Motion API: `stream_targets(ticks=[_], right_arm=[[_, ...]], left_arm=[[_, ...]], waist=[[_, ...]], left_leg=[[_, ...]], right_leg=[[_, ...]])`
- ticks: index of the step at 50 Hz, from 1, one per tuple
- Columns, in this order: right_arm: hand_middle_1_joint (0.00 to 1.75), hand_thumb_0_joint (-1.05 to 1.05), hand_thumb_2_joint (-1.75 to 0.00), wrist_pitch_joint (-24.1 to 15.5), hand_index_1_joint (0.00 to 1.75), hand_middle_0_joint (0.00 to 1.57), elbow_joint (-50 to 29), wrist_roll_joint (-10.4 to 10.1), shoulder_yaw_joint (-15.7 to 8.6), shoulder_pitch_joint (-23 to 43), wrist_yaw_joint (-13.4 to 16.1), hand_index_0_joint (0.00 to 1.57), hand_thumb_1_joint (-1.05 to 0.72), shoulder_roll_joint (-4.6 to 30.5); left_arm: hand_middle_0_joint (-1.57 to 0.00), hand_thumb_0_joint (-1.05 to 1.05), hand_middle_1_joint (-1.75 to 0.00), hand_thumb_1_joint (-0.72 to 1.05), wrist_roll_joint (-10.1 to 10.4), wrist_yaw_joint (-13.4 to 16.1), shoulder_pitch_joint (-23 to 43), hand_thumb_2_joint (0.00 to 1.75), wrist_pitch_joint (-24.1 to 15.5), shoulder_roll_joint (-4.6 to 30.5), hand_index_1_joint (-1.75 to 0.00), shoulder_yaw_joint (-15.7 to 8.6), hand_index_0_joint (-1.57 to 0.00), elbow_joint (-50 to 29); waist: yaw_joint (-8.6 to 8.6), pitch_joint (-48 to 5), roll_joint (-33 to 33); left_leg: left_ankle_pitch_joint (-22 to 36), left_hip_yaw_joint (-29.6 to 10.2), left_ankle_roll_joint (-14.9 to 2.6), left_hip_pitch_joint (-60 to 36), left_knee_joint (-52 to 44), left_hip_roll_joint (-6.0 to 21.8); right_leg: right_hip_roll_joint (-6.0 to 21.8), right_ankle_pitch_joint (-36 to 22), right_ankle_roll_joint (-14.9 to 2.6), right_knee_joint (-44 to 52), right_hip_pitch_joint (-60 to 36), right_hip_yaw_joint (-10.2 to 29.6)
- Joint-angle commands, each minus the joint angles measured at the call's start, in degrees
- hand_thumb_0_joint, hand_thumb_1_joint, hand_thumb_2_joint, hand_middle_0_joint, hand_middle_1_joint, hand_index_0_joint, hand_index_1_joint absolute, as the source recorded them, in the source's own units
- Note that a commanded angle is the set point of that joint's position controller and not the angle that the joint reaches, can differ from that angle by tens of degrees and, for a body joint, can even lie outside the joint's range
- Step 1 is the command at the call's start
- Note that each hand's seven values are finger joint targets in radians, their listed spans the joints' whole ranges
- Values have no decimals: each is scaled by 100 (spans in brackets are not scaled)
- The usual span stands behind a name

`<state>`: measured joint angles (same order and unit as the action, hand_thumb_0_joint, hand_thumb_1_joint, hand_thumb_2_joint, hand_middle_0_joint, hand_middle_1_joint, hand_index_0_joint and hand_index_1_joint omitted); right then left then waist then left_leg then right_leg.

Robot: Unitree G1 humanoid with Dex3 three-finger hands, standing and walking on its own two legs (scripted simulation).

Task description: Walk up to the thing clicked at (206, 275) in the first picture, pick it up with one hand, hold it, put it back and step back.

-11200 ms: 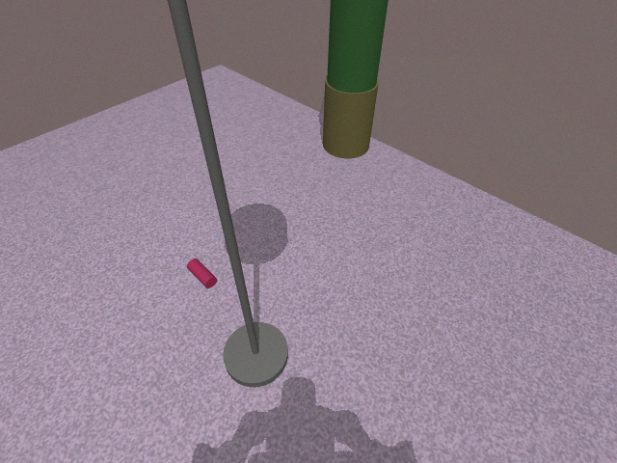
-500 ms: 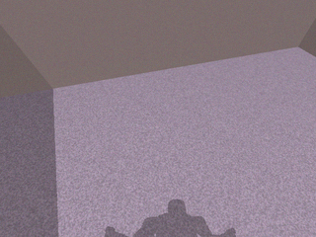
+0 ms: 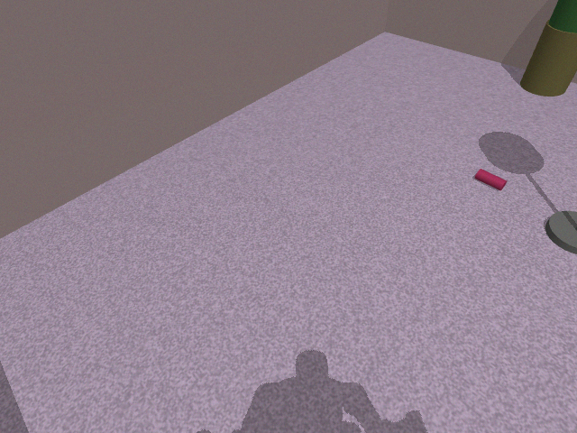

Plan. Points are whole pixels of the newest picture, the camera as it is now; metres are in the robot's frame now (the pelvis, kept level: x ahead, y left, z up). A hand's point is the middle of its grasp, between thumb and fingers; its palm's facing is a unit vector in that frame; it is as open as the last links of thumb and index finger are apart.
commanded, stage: walk up
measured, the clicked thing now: (490, 179) +1.36 -0.94 -0.74
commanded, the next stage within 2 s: none
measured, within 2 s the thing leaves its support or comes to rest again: neither
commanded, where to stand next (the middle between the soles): +0.25 +0.03 m, yaw -51 degrees
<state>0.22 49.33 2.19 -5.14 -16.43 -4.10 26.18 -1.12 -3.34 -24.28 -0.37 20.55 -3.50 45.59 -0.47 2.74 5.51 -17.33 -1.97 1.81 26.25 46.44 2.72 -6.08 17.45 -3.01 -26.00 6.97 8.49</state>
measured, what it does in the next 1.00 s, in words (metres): walks ahead, turning right: left foot, then right foot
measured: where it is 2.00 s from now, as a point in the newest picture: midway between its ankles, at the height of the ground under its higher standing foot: outside the picture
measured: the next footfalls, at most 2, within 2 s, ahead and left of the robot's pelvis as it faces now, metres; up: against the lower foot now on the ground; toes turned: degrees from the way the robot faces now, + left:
left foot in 0.08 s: +0.13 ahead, +0.14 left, +0.00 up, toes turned -6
right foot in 0.44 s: +0.25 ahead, -0.15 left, +0.00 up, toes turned -20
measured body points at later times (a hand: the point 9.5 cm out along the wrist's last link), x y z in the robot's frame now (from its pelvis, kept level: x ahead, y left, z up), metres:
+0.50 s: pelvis +0.15 +0.00 -0.03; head +0.18 -0.05 +0.41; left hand +0.39 +0.25 -0.11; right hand +0.09 -0.32 -0.16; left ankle +0.11 +0.15 -0.70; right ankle +0.21 -0.14 -0.74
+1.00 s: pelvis +0.18 +0.10 -0.04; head +0.25 +0.08 +0.40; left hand +0.46 +0.30 -0.16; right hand +0.08 -0.22 -0.13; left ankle +0.31 +0.17 -0.74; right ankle +0.12 -0.05 -0.67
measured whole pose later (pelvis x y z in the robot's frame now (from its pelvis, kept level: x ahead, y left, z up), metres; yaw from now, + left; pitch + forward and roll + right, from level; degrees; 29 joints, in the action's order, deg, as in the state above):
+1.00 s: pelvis +0.18 +0.10 -0.04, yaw -37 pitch -2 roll -1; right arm 0.7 43.6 1.9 -2.8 -11.0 0.0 21.1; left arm -1.1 1.0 -12.1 2.8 26.3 -3.4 42.3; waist 0.1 11.8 -3.2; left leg -20.2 2.6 0.9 26.3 48.8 5.8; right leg -5.4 25.3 -0.5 -73.2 35.4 8.6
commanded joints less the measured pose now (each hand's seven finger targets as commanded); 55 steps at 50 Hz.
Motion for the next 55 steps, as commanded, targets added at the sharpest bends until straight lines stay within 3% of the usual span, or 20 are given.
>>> stream_targets(ticks=[1, 4, 5, 7, 12, 18, 20, 21, 22, 23, 25, 28, 33, 38, 41, 43, 44, 45, 49, 55], right_arm=[[30, 0, -90, -374, 30, 20, -838, -71, -269, 493, 133, 20, -90, 902], [30, 0, -90, -518, 30, 20, -562, 21, -448, -819, 311, 20, -90, 1200], [30, 0, -90, -534, 30, 20, -626, 74, -512, -988, 385, 20, -90, 1586], [30, 0, -90, -523, 30, 20, -857, -127, -525, -364, 297, 20, -90, 1751], [30, 0, -90, -545, 30, 20, -868, -185, -207, -494, 293, 20, -90, 1031], [30, 0, -90, -272, 30, 20, -1294, -119, -207, -129, 167, 20, -90, 1095], [30, 0, -90, -165, 30, 20, -1451, -188, -167, 120, 156, 20, -90, 961], [30, 0, -90, -138, 30, 20, -1536, -219, -98, 155, 142, 20, -90, 722], [30, 0, -90, -88, 30, 20, -1571, -232, -4, 29, 145, 20, -90, 429], [30, 0, -90, -15, 30, 20, -1569, -268, 52, -328, 164, 20, -90, 276], [30, 0, -90, 193, 30, 20, -1442, -178, -233, -119, 249, 20, -90, 1051], [30, 0, -90, 246, 30, 20, -1039, -215, -193, -357, 277, 20, -90, 879], [30, 0, -90, 279, 30, 20, -1032, -202, -174, -253, 347, 20, -90, 647], [30, 0, -90, 237, 30, 20, -1070, -215, -248, 2, 459, 20, -90, 716], [30, 0, -90, 65, 30, 20, -816, -88, -272, -618, 487, 20, -90, 768], [30, 0, -90, -18, 30, 20, -1040, -19, -417, -127, 536, 20, -90, 1467], [30, 0, -90, -33, 30, 20, -1094, -90, -536, 305, 512, 20, -90, 1994], [30, 0, -90, -54, 30, 20, -1154, -73, -554, 653, 528, 20, -90, 1874], [30, 0, -90, -189, 30, 20, -1030, -34, -366, 550, 593, 20, -90, 1336], [30, 0, -90, -279, 30, 20, -908, 64, -419, -227, 518, 20, -90, 1626]], left_arm=[[-20, 0, -30, 90, -3, 220, 232, 90, -292, 1768, -30, -539, -20, -560], [-20, 0, -30, 90, 88, 244, 651, 90, -269, 1391, -30, -374, -20, -756], [-20, 0, -30, 90, 132, 266, 359, 90, -284, 793, -30, -230, -20, -751], [-20, 0, -30, 90, 8, 386, 139, 90, -241, 1481, -30, -294, -20, -583], [-20, 0, -30, 90, 248, 152, 643, 90, -309, 1250, -30, -200, -20, -392], [-20, 0, -30, 90, 154, 187, 921, 90, -374, 1134, -30, -180, -20, -422], [-20, 0, -30, 90, 132, 344, 223, 90, -392, 1314, -30, -297, -20, -145], [-20, 0, -30, 90, 115, 452, -352, 90, -423, 1629, -30, -433, -20, 23], [-20, 0, -30, 90, 90, 575, -840, 90, -454, 1978, -30, -587, -20, 65], [-20, 0, -30, 90, 80, 651, -834, 90, -465, 2340, -30, -637, -20, -184], [-20, 0, -30, 90, 184, 720, 35, 90, -383, 2278, -30, -536, -20, -450], [-20, 0, -30, 90, 158, 787, 764, 90, -366, 1847, -30, -383, -20, -547], [-20, 0, -30, 90, 12, 781, 750, 90, -329, 1710, -30, -282, -20, -730], [-20, 0, -30, 90, -102, 717, 1095, 90, -30, 1748, -30, -303, -20, -1098], [-20, 0, -30, 90, 1, 698, 1231, 90, 113, 1435, -30, -262, -20, -1242], [-20, 0, -30, 90, 11, 737, 628, 90, 158, 1212, -30, -199, -20, -1106], [-20, 0, -30, 90, -35, 779, 658, 90, 178, 1577, -30, -260, -20, -1012], [-20, 0, -30, 90, -99, 741, 746, 90, 162, 1778, -30, -329, -20, -913], [-20, 0, -30, 90, 42, 381, 495, 90, 202, 1637, -30, -500, -20, -530], [-20, 0, -30, 90, -44, 161, 836, 90, 78, 1499, -30, -468, -20, -500]], waist=[[25, 214, -1322], [784, -522, -177], [748, -758, 1138], [397, -63, 458], [455, 181, 576], [485, -101, 537], [4, -342, 12], [-367, -602, -577], [-678, -768, -1424], [-467, -1045, -2070], [-310, -789, -1212], [168, -220, -840], [132, -378, -1567], [152, -653, -2086], [502, -736, -1207], [160, -535, 380], [227, -458, 823], [138, -119, 722], [10, -219, 588], [423, -605, 762]], left_leg=[[-298, -389, -230, 94, -856, 80], [125, -817, -536, -3113, -2795, 274], [-1033, -2653, -853, -4082, -3046, 1686], [-1782, -3607, -1658, -2767, -3441, 2702], [2206, -285, -1158, -2404, -2840, 1182], [3077, 816, -1248, -1856, -1738, 1015], [2857, 1081, -1015, -952, -567, 848], [2257, 1088, -791, -184, 482, 573], [196, 989, -534, 1016, 1651, 58], [-1615, 609, -306, 1420, 2630, -212], [-1752, -176, -270, 1079, 3174, 136], [-853, -265, -272, 741, 2534, 455], [-647, 124, -263, 75, 1850, 132], [-523, 251, -363, -637, 945, -199], [132, -1, -452, -1623, -1099, -213], [344, -2651, -1014, -1149, -2263, 2186], [232, -3366, -1780, -740, -2564, 2876], [-248, -3188, -2008, -277, -2635, 2807], [-547, -1099, -1058, -802, -2159, 1214], [-1478, -1028, -1505, -2084, -2080, 1648]], right_leg=[[1652, -129, -851, 486, -24, 2110], [600, -948, -173, -1805, 1742, 908], [-168, 1152, 118, -3442, 3136, 33], [551, 1296, 195, -4051, 3511, -215], [939, 139, 234, -3000, 2677, -640], [586, -533, 256, -1214, 1464, -1445], [371, -1573, 205, -688, -19, -1559], [468, -1850, 49, -649, -1025, -1198], [1085, -1754, -322, -365, -1894, 84], [2707, -1827, -794, 198, -1834, 2613], [2972, -289, -1529, 551, -432, 3500], [1899, -816, -717, 121, 658, 1491], [1396, -3878, -873, -706, 1543, 678], [1249, -2379, -834, -1016, 2271, 1093], [664, -1276, -337, -2079, 2812, 1018], [-206, 1441, 195, -4066, 3341, 366], [31, 1685, 237, -4842, 3309, 405], [285, 1432, 253, -5182, 3213, 412], [231, 496, 237, -4975, 3013, 62], [562, 1735, 406, -2890, 2754, -595]])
